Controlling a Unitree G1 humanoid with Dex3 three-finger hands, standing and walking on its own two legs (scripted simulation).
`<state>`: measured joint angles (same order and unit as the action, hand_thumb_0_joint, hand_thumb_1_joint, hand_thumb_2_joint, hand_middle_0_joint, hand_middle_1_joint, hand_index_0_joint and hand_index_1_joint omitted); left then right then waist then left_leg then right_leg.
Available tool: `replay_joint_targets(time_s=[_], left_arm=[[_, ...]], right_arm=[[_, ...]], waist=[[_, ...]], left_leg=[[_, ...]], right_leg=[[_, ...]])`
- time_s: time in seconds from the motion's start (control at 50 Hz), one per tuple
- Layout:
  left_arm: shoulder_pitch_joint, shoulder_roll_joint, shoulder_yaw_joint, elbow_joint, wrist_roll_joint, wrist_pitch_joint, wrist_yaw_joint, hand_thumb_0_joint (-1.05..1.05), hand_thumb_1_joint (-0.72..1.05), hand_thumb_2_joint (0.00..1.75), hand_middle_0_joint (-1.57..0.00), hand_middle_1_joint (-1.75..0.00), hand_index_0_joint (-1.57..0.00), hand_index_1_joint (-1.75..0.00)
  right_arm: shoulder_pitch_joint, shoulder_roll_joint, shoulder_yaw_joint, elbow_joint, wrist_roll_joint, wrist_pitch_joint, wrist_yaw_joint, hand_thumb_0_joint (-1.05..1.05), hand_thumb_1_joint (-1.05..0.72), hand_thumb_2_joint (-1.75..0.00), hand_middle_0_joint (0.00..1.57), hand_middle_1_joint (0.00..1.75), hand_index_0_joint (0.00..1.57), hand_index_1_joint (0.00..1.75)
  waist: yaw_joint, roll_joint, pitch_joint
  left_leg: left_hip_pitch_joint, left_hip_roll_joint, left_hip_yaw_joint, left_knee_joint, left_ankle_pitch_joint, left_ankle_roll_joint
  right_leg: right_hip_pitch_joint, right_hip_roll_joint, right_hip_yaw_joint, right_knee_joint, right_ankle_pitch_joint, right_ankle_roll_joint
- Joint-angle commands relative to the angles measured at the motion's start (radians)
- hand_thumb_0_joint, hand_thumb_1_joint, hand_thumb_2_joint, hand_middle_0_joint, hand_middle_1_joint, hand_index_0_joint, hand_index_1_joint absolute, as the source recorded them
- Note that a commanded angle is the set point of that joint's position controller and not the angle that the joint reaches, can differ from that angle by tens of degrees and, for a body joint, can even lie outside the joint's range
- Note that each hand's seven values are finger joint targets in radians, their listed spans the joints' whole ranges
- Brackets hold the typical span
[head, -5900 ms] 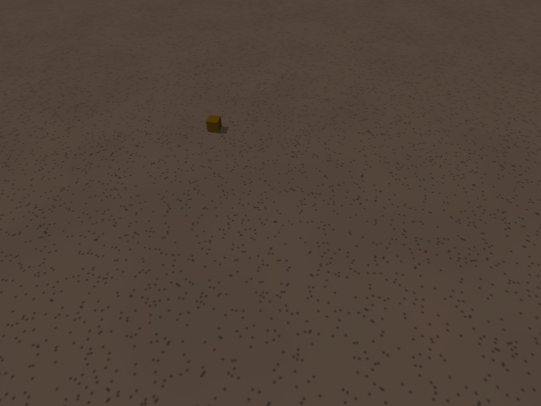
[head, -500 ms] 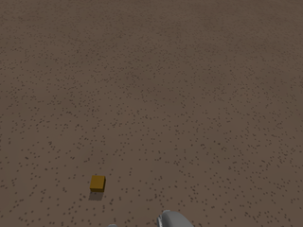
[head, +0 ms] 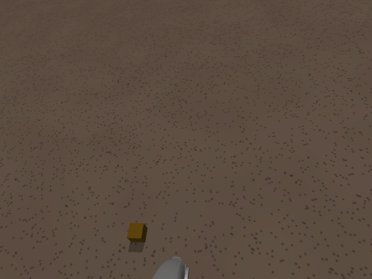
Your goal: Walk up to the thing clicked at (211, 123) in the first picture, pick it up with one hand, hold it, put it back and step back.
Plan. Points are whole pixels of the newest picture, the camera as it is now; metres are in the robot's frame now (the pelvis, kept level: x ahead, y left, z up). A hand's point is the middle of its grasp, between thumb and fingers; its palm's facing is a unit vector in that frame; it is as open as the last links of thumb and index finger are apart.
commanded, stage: walk up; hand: left
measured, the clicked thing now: (137, 232) +0.45 +0.38 -0.73
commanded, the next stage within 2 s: none
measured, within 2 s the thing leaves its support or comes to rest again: neither
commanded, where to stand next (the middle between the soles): +0.10 +0.07 m, yaw +2 degrees
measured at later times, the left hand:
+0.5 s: hand out of the picture +0.10 +0.35 -0.16, palm faces +0.03 -0.91 -0.40, open 7.4 cm
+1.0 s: hand out of the picture +0.10 +0.37 -0.16, palm faces +0.00 -0.94 -0.34, open 7.4 cm
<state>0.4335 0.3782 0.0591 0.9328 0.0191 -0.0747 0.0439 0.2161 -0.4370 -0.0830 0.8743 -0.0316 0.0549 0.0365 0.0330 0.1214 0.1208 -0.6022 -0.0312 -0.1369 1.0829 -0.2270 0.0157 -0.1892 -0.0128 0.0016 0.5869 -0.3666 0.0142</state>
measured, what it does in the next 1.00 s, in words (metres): steps to the left: left foot, then right foot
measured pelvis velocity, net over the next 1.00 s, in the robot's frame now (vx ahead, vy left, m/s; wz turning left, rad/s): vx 0.00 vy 0.10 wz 0.04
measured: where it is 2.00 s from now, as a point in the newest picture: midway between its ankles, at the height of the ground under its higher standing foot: outside the picture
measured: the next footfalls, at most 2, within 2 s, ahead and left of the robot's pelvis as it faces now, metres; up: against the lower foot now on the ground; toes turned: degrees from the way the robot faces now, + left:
left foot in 0.20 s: +0.10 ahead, +0.16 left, +0.00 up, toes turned +4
right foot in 0.60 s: +0.12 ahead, -0.03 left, +0.00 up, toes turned +1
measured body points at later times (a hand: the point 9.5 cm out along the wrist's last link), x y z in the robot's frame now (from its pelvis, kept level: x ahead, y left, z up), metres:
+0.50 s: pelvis +0.04 +0.08 -0.01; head +0.09 +0.09 +0.44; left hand +0.10 +0.40 -0.13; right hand +0.19 -0.23 -0.11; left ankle +0.07 +0.15 -0.73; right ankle +0.09 -0.06 -0.70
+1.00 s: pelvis +0.00 +0.10 +0.00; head +0.02 +0.12 +0.44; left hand +0.10 +0.42 -0.13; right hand +0.06 -0.20 -0.12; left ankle +0.00 +0.21 -0.73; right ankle +0.08 -0.03 -0.73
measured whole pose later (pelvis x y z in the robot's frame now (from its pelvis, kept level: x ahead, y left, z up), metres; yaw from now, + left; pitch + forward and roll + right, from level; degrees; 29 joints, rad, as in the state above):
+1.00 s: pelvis +0.00 +0.10 +0.00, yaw +2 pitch -3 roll +0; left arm 0.10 0.40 0.03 0.97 0.01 0.02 -0.02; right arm 0.19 -0.35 -0.01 1.04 -0.02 -0.02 0.00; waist -0.01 -0.05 0.12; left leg -0.24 -0.01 0.01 0.65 -0.35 0.02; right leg -0.34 -0.04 0.00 0.60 -0.19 0.01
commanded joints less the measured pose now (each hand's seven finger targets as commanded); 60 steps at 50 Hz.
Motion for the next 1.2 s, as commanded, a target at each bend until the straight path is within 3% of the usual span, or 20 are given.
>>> replay_joint_targets(time_s=[0.0, 0.12, 0.18, 0.2, 0.22, 0.24, 0.26, 0.32, 0.46, 0.56, 0.6, 0.62, 0.64, 0.76, 0.78, 0.82, 0.86, 0.92, 1.04, 1.18], left_arm=[[0.058, 0.292, 0.087, -0.086, 0.003, -0.026, 0.042, 0.0, 0.9, 0.9, -0.2, -0.3, -0.2, -0.3], [0.102, 0.321, 0.08, -0.116, -0.008, -0.011, 0.045, 0.0, 0.9, 0.9, -0.2, -0.3, -0.2, -0.3], [0.007, 0.325, 0.067, -0.157, -0.02, -0.005, 0.044, 0.0, 0.9, 0.9, -0.2, -0.3, -0.2, -0.3], [0.027, 0.267, 0.042, -0.168, -0.026, -0.009, 0.042, 0.0, 0.9, 0.9, -0.2, -0.3, -0.2, -0.3], [0.053, 0.184, 0.02, -0.192, -0.033, -0.013, 0.042, 0.0, 0.9, 0.9, -0.2, -0.3, -0.2, -0.3], [-0.002, 0.245, 0.032, -0.176, -0.034, -0.002, 0.057, 0.0, 0.9, 0.9, -0.2, -0.3, -0.2, -0.3], [-0.043, 0.271, 0.026, -0.166, -0.022, 0.005, 0.062, 0.0, 0.9, 0.9, -0.2, -0.3, -0.2, -0.3], [-0.011, 0.25, 0.03, -0.129, -0.031, 0.01, 0.037, 0.0, 0.9, 0.9, -0.2, -0.3, -0.2, -0.3], [-0.077, 0.203, 0.028, -0.111, -0.029, 0.015, 0.022, 0.0, 0.9, 0.9, -0.2, -0.3, -0.2, -0.3], [-0.102, 0.225, 0.041, -0.098, -0.004, 0.035, 0.008, 0.0, 0.9, 0.9, -0.2, -0.3, -0.2, -0.3], [-0.137, 0.267, 0.05, -0.108, 0.015, 0.026, 0.005, 0.0, 0.9, 0.9, -0.2, -0.3, -0.2, -0.3], [-0.195, 0.309, 0.054, -0.116, 0.006, 0.02, 0.001, 0.0, 0.9, 0.9, -0.2, -0.3, -0.2, -0.3], [-0.28, 0.331, 0.052, -0.13, 0.005, 0.021, -0.001, 0.0, 0.9, 0.9, -0.2, -0.3, -0.2, -0.3], [-0.349, 0.243, 0.019, -0.105, 0.007, 0.035, -0.015, 0.0, 0.9, 0.9, -0.2, -0.3, -0.2, -0.3], [-0.343, 0.221, 0.011, -0.099, 0.004, 0.043, -0.021, 0.0, 0.9, 0.9, -0.2, -0.3, -0.2, -0.3], [-0.341, 0.181, 0.005, -0.095, -0.007, 0.064, -0.034, 0.0, 0.9, 0.9, -0.2, -0.3, -0.2, -0.3], [-0.33, 0.219, 0.016, -0.047, 0.0, 0.071, -0.033, 0.0, 0.9, 0.9, -0.2, -0.3, -0.2, -0.3], [-0.369, 0.213, 0.017, -0.025, -0.008, 0.063, -0.051, 0.0, 0.9, 0.9, -0.2, -0.3, -0.2, -0.3], [-0.371, 0.192, 0.002, 0.045, -0.018, 0.082, -0.066, 0.0, 0.9, 0.9, -0.2, -0.3, -0.2, -0.3], [-0.375, 0.198, -0.003, 0.109, -0.012, 0.066, -0.066, 0.0, 0.9, 0.9, -0.2, -0.3, -0.2, -0.3]], right_arm=[[-0.074, -0.144, -0.046, -0.125, -0.012, -0.007, 0.007, 0.0, -0.9, -0.9, 0.2, 0.3, 0.2, 0.3], [-0.16, -0.123, -0.04, -0.153, -0.013, -0.019, 0.02, 0.0, -0.9, -0.9, 0.2, 0.3, 0.2, 0.3], [0.004, -0.148, -0.06, -0.098, -0.009, -0.037, 0.019, 0.0, -0.9, -0.9, 0.2, 0.3, 0.2, 0.3], [0.108, -0.209, -0.083, -0.075, -0.013, -0.044, 0.008, 0.0, -0.9, -0.9, 0.2, 0.3, 0.2, 0.3], [0.129, -0.272, -0.103, -0.094, -0.018, -0.049, -0.003, 0.0, -0.9, -0.9, 0.2, 0.3, 0.2, 0.3], [0.141, -0.276, -0.101, -0.09, 0.025, -0.043, -0.007, 0.0, -0.9, -0.9, 0.2, 0.3, 0.2, 0.3], [0.115, -0.27, -0.101, -0.089, 0.034, -0.036, -0.008, 0.0, -0.9, -0.9, 0.2, 0.3, 0.2, 0.3], [-0.033, -0.162, -0.053, -0.138, 0.029, -0.041, -0.027, 0.0, -0.9, -0.9, 0.2, 0.3, 0.2, 0.3], [-0.046, -0.158, -0.023, -0.125, 0.031, -0.058, -0.036, 0.0, -0.9, -0.9, 0.2, 0.3, 0.2, 0.3], [-0.122, -0.163, -0.016, -0.14, 0.039, -0.034, -0.035, 0.0, -0.9, -0.9, 0.2, 0.3, 0.2, 0.3], [-0.103, -0.113, 0.005, -0.122, 0.043, -0.037, -0.033, 0.0, -0.9, -0.9, 0.2, 0.3, 0.2, 0.3], [-0.082, -0.108, 0.007, -0.103, 0.043, -0.037, -0.036, 0.0, -0.9, -0.9, 0.2, 0.3, 0.2, 0.3], [-0.065, -0.152, -0.014, -0.072, 0.032, -0.032, -0.044, 0.0, -0.9, -0.9, 0.2, 0.3, 0.2, 0.3], [0.017, -0.121, -0.001, 0.027, 0.036, -0.067, -0.029, 0.0, -0.9, -0.9, 0.2, 0.3, 0.2, 0.3], [0.02, -0.123, 0.0, 0.041, 0.031, -0.08, -0.035, 0.0, -0.9, -0.9, 0.2, 0.3, 0.2, 0.3], [-0.015, -0.188, -0.006, 0.041, 0.005, -0.106, -0.053, 0.0, -0.9, -0.9, 0.2, 0.3, 0.2, 0.3], [-0.118, -0.242, -0.011, 0.042, 0.019, -0.108, -0.053, 0.0, -0.9, -0.9, 0.2, 0.3, 0.2, 0.3], [-0.104, -0.179, 0.014, 0.069, 0.019, -0.114, -0.054, 0.0, -0.9, -0.9, 0.2, 0.3, 0.2, 0.3], [-0.146, -0.185, 0.018, 0.11, 0.007, -0.106, -0.05, 0.0, -0.9, -0.9, 0.2, 0.3, 0.2, 0.3], [-0.15, -0.157, 0.026, 0.137, 0.021, -0.112, -0.049, 0.0, -0.9, -0.9, 0.2, 0.3, 0.2, 0.3]], waist=[[0.022, -0.304, -0.064], [0.05, -0.325, -0.074], [-0.066, -0.245, -0.171], [-0.12, -0.094, -0.245], [-0.123, 0.137, -0.306], [-0.145, 0.103, -0.338], [-0.134, 0.067, -0.26], [-0.052, -0.053, -0.084], [-0.047, 0.055, -0.108], [-0.001, -0.011, -0.147], [0.01, -0.186, -0.131], [-0.013, -0.284, -0.139], [-0.026, -0.306, -0.13], [-0.063, -0.257, -0.165], [-0.057, -0.238, -0.193], [-0.026, -0.113, -0.176], [-0.004, -0.099, -0.117], [-0.013, -0.104, -0.122], [-0.005, -0.001, -0.027], [-0.021, -0.059, -0.113]], left_leg=[[-0.091, 0.021, 0.003, -0.106, -0.054, -0.003], [0.038, 0.054, 0.13, -0.301, -0.151, 0.025], [0.425, 0.014, 0.152, -0.55, 0.021, 0.081], [0.626, 0.067, 0.037, -0.564, 0.191, 0.125], [0.83, 0.294, -0.279, -0.521, 0.466, 0.218], [0.769, 0.399, -0.402, -0.59, 0.469, 0.34], [0.642, 0.417, -0.394, -0.632, 0.376, 0.362], [0.394, 0.245, -0.074, -0.591, 0.438, 0.225], [0.355, 0.247, -0.043, -0.553, 0.665, 0.226], [0.179, 0.214, -0.065, -0.504, 0.174, 0.143], [0.052, 0.146, -0.034, -0.409, -0.035, 0.061], [0.14, 0.024, 0.061, -0.252, -0.205, 0.007], [0.24, 0.038, 0.081, -0.129, -0.336, 0.003], [0.392, 0.024, 0.138, -0.492, -0.097, 0.011], [0.427, 0.041, 0.097, -0.579, -0.045, 0.017], [0.405, 0.227, -0.193, -0.688, 0.001, 0.072], [0.243, 0.29, -0.213, -0.66, -0.029, 0.143], [0.231, 0.162, -0.038, -0.659, -0.027, 0.057], [0.171, 0.197, -0.104, -0.839, -0.434, 0.05], [0.32, 0.159, -0.01, -0.789, -0.153, 0.022]], right_leg=[[0.176, -0.242, 0.171, -0.083, 0.701, -0.106], [0.156, -0.28, 0.176, -0.01, 0.755, -0.183], [-0.021, -0.19, 0.058, 0.227, 0.672, -0.129], [-0.156, -0.13, 0.026, 0.439, 0.487, -0.07], [-0.419, 0.003, -0.014, 0.62, -0.073, -0.013], [-0.432, 0.016, -0.023, 0.656, -0.293, -0.036], [-0.422, -0.015, 0.022, 0.685, -0.3, -0.045], [-0.351, -0.06, 0.046, 0.607, -0.175, -0.048], [-0.197, -0.03, -0.031, 0.275, -0.012, -0.027], [0.015, 0.0, -0.009, 0.063, 0.102, -0.065], [0.072, -0.17, 0.256, -0.103, 0.104, -0.132], [-0.042, -0.359, 0.462, -0.21, 0.113, -0.254], [-0.17, -0.423, 0.507, -0.213, 0.142, -0.323], [-0.154, -0.192, 0.179, -0.091, 0.194, -0.14], [-0.125, -0.161, 0.143, -0.042, 0.222, -0.106], [-0.182, -0.059, 0.066, 0.116, 0.136, -0.043], [-0.067, -0.049, 0.044, 0.054, -0.022, -0.041], [0.006, -0.066, 0.075, -0.038, 0.159, -0.066], [-0.007, -0.038, 0.052, -0.094, 0.006, -0.05], [0.041, -0.083, 0.089, -0.205, 0.181, -0.045]])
